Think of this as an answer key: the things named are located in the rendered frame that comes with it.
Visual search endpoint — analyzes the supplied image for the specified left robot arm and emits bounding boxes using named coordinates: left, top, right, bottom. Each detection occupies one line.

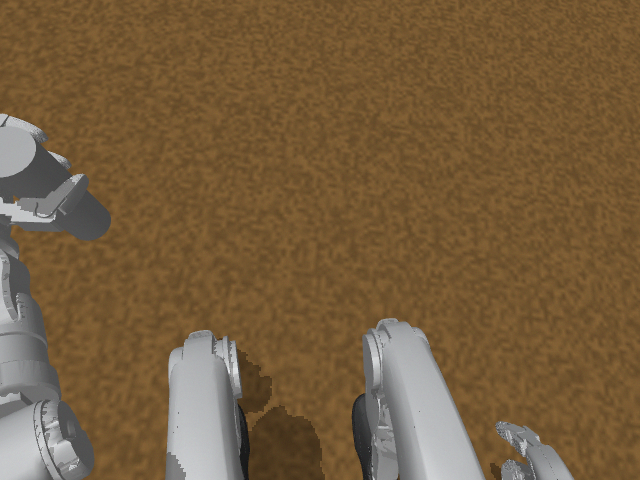
left=0, top=231, right=94, bottom=480

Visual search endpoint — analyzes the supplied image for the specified right robot foot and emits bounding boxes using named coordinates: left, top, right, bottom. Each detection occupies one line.
left=352, top=393, right=398, bottom=480

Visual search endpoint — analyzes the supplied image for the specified right robot hand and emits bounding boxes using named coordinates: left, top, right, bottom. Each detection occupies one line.
left=495, top=421, right=574, bottom=480

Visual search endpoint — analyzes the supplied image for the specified can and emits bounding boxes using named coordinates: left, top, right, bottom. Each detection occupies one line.
left=0, top=126, right=111, bottom=241

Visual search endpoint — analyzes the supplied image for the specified left robot hand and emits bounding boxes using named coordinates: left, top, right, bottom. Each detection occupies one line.
left=0, top=114, right=89, bottom=236

